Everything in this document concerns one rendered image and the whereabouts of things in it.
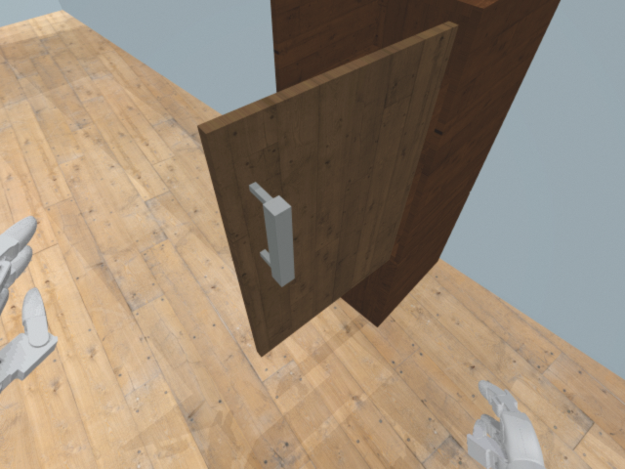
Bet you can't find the robot right hand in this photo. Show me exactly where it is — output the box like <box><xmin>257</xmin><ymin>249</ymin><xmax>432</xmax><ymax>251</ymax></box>
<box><xmin>467</xmin><ymin>380</ymin><xmax>545</xmax><ymax>469</ymax></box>

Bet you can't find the robot left hand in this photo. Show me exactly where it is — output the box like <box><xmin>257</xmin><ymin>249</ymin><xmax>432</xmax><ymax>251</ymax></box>
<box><xmin>0</xmin><ymin>216</ymin><xmax>58</xmax><ymax>394</ymax></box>

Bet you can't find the cupboard door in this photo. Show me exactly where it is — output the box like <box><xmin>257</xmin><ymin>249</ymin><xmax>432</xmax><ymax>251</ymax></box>
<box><xmin>197</xmin><ymin>21</ymin><xmax>459</xmax><ymax>357</ymax></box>

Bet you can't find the handle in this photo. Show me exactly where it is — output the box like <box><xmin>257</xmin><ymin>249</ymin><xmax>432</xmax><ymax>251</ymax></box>
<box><xmin>249</xmin><ymin>182</ymin><xmax>295</xmax><ymax>287</ymax></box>

